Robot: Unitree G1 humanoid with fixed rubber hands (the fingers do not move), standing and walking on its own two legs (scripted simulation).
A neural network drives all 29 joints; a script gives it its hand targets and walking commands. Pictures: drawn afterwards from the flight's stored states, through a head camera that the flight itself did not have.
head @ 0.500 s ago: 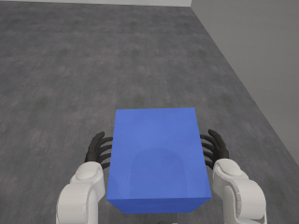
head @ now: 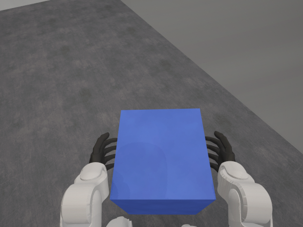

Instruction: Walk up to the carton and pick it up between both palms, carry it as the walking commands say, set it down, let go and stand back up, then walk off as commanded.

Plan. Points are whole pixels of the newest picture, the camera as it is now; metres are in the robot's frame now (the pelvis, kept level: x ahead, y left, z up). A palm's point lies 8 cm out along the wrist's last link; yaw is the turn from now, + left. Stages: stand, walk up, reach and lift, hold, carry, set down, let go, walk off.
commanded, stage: carry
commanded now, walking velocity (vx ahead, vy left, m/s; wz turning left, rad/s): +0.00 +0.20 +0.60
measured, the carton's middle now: (161, 166) +0.29 -0.02 -0.02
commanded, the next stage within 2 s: none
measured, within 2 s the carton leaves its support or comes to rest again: neither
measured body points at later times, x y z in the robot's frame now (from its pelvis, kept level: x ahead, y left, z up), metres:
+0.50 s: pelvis -0.11 +0.04 +0.00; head -0.11 +0.05 +0.45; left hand +0.13 +0.22 +0.09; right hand +0.17 -0.07 +0.09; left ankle -0.08 +0.12 -0.73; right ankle -0.14 -0.08 -0.73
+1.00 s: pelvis -0.20 +0.16 -0.01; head -0.17 +0.20 +0.44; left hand -0.03 +0.41 +0.06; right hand +0.11 +0.16 +0.07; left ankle -0.16 +0.27 -0.73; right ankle -0.18 +0.02 -0.67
